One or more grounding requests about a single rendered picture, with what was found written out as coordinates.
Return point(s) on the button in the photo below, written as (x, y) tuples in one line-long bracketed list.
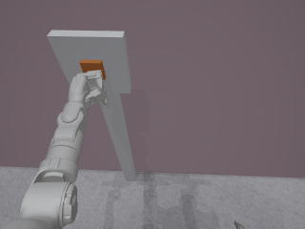
[(92, 65)]

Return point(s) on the left robot forearm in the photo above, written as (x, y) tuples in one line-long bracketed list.
[(60, 164)]

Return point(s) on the left robot upper arm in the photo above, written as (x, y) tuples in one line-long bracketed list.
[(47, 205)]

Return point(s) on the left robot hand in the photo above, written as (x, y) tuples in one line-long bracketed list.
[(81, 92)]

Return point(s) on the panel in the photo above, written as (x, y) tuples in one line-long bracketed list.
[(70, 47)]

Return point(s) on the right robot hand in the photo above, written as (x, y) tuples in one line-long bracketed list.
[(240, 225)]

